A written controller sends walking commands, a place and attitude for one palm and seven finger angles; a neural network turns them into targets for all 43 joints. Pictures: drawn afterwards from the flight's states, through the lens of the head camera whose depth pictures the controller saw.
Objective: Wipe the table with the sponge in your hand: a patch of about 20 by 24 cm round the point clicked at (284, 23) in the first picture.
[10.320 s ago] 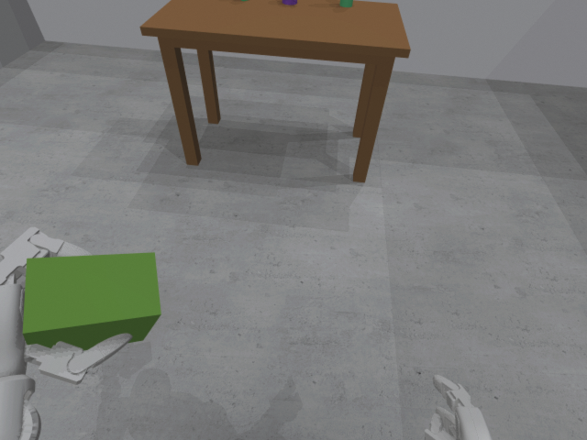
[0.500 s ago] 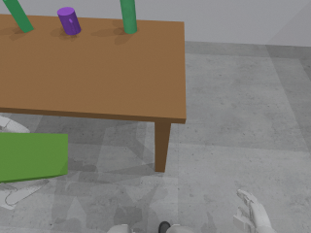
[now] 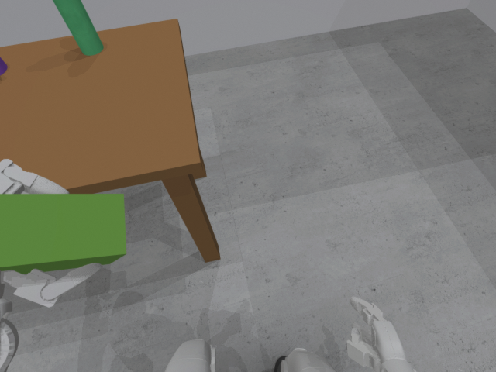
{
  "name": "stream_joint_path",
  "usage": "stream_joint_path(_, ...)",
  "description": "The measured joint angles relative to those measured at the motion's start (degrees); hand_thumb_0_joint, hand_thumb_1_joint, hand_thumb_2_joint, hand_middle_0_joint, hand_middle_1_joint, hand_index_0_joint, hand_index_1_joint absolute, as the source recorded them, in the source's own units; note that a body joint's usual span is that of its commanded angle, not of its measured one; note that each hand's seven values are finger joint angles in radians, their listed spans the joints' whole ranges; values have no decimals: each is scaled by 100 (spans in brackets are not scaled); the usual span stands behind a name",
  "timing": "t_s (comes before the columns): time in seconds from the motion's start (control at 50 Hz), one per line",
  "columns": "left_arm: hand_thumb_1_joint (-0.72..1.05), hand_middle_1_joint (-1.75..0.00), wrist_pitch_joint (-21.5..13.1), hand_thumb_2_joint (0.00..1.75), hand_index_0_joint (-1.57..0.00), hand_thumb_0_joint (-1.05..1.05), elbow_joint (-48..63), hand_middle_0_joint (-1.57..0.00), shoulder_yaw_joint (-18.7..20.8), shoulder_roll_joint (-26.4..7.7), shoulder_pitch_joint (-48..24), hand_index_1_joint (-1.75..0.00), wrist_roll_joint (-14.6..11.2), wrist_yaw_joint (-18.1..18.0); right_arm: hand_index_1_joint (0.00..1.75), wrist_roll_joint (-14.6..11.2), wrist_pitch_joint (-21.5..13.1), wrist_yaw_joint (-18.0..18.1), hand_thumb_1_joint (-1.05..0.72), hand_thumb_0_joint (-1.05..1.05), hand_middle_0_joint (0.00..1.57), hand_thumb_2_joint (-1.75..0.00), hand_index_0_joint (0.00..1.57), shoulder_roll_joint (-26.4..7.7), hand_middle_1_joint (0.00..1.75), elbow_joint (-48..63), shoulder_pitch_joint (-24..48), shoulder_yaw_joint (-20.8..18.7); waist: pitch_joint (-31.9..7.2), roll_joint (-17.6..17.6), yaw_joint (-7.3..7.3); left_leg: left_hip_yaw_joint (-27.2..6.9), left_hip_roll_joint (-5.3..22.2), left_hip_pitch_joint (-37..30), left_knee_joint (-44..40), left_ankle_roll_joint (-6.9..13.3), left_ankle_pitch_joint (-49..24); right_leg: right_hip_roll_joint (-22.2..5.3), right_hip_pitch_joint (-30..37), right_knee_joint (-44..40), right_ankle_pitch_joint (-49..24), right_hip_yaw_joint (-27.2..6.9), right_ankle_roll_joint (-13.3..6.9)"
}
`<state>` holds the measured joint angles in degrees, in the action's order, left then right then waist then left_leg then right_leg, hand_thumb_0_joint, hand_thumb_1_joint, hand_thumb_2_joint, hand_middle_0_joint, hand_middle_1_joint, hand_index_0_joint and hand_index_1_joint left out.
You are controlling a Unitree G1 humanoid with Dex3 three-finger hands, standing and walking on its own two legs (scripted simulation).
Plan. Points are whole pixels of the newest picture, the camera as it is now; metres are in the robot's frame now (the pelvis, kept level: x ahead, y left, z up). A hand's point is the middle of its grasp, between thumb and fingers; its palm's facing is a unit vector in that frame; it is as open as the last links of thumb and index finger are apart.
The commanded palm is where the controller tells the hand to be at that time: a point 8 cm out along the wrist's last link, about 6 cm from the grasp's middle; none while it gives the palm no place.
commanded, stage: turn to face it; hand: left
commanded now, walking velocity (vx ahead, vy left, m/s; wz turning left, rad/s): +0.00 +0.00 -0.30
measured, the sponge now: (81, 234) +0.25 +0.20 +0.15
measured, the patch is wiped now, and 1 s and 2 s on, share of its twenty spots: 0.00 0.00 0.00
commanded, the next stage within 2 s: take the last steps up to it in 0.34 s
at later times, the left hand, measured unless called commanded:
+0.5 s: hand (48, 292) +0.18 +0.20 +0.17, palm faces +0.31 -0.85 -0.42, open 10.8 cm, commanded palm +0.15 +0.23 +0.19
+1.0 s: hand (37, 316) +0.16 +0.20 +0.17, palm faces +0.28 -0.84 -0.46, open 10.8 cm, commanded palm +0.13 +0.24 +0.19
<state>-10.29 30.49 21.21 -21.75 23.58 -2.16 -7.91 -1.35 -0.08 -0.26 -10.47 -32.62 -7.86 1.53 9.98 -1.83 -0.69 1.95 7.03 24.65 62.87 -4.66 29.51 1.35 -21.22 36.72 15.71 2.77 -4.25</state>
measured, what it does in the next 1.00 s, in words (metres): steps on the spot: left foot, then right foot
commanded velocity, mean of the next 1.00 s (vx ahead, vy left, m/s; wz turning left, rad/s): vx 0.04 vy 0.04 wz -0.10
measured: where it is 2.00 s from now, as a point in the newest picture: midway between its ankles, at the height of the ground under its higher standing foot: outside the picture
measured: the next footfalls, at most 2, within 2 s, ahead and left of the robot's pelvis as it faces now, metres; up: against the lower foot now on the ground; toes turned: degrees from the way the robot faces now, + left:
left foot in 0.34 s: +0.00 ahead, +0.13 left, +0.00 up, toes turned -3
right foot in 0.56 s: +0.00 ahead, -0.13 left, +0.00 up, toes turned -13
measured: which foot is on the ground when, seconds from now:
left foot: up 0.00-0.32, down 0.34-0.58, up 0.60-0.82, down 0.84-1.00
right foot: down 0.00-0.38, up 0.40-0.54, down 0.56-1.00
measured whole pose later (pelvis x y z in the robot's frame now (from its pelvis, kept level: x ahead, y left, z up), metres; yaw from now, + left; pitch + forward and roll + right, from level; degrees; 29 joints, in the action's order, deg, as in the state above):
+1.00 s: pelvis -0.08 -0.01 +0.01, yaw -9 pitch -1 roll +0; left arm -11.4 29.4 21.4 -22.0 30.6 0.0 -9.3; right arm -0.8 -2.3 3.8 -12.8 -34.6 -14.4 -1.0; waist 3.0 1.4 0.4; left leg 5.0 1.2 11.5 30.1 0.6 17.2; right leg -1.0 -18.1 32.0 15.9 3.9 0.0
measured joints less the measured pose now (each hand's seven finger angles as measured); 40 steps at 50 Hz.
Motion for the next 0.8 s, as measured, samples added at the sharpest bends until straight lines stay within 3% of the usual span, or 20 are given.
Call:
stream_joint_path(0.08, -57, -138, -133, 101, -66, -1, 395, -65, 203, -217, 829, -137, -61, -10, 30, 39, 174, 47, -91, 1, 20, -90, 20, -199, 30, 64, 52, -190, -37, 167, -218, -6, -333, 235, 72, -1, -280, 148, 10, -549, -423, -245, -77)
stream_joint_path(0.14, -57, -138, -204, 101, -66, -1, 580, -65, 369, -438, 1109, -137, -83, -36, 30, 41, 188, 113, -91, 1, 20, -90, 20, -350, 30, 52, -11, -341, -152, 256, -233, 60, -443, 110, -581, 32, -305, 227, 29, -819, -631, -349, -119)
stream_joint_path(0.24, -57, -138, -253, 101, -66, -1, 557, -65, 533, -516, 1095, -137, -81, -74, 30, 13, 169, 172, -91, 1, 19, -90, 20, -506, 30, 22, -111, -457, -425, 374, -160, 74, -553, -334, -1815, 168, -367, 323, -7, -974, -820, -456, -156)
stream_joint_path(0.36, -57, -138, -59, 101, -66, -1, 227, -65, 208, -152, 801, -137, -23, -62, 30, -10, 151, 240, -91, 1, 19, -90, 20, -461, 30, 91, -245, -406, -772, 388, -58, 82, -522, -1085, -3365, 376, -1114, 454, -144, -853, -895, -439, -84)
stream_joint_path(0.42, -57, -138, 17, 101, -66, -1, 69, -65, 39, 12, 636, -137, 64, -55, 30, -4, 62, 297, -91, 1, 19, -90, 20, -279, 30, 113, -309, -297, -794, 485, 154, 235, -478, -1145, -3297, 310, -1321, 406, -346, -108, -11, -446, 263)
stream_joint_path(0.48, -57, -138, 69, 101, -66, -1, -111, -65, -52, 91, 516, -137, 134, -46, 30, 14, -118, 294, -91, 1, 19, -90, 20, -67, 30, 122, -409, -189, -862, 354, 258, 259, -330, -1132, -3145, 257, -1221, 206, -406, 847, 570, -239, 486)
stream_joint_path(0.54, -57, -138, 107, 101, -66, -1, -199, -65, -116, 146, 326, -137, 175, -79, 30, -2, -297, 242, -91, 1, 20, -90, 20, 78, 30, 96, -478, -41, -888, 200, 352, 278, -182, -1015, -2822, 176, -1080, -72, 112, 300, 564, -72, 570)
stream_joint_path(0.56, -57, -138, 85, 101, -66, -1, -235, -65, -124, 162, 236, -137, 192, -95, 30, -4, -338, 225, -91, 1, 20, -90, 20, 112, 30, 68, -461, 5, -865, 146, 366, 275, -123, -939, -2641, 141, -1001, -107, 253, -6, 195, -4, 502)
stream_joint_path(0.62, -57, -138, 69, 101, -66, -1, -417, -65, -271, 286, -134, -137, 215, -93, 30, 20, -325, 208, -91, 1, 20, -90, 20, 126, 30, -163, -321, 61, -722, -47, 199, 34, -143, -644, -2019, 273, -501, -24, 243, -3, -7, 202, 150)
stream_joint_path(0.7, -57, -138, 52, 101, -66, -1, -401, -65, -332, 304, -68, -137, 150, -32, 30, 52, -131, 205, -91, 1, 20, -90, 21, 43, 30, -329, -238, 62, -658, 73, 42, 53, -475, -356, -1225, 340, -446, -93, 289, -462, -256, 131, 74)
stream_joint_path(0.8, -57, -138, -100, 101, -66, -1, -30, -65, -96, -14, 680, -137, 140, -43, 30, 82, -27, 244, -91, 1, 20, -90, 21, -138, 30, -190, -355, -66, -644, 240, -157, 193, -581, -775, -2521, 412, -709, -140, 290, -940, -601, 53, 128)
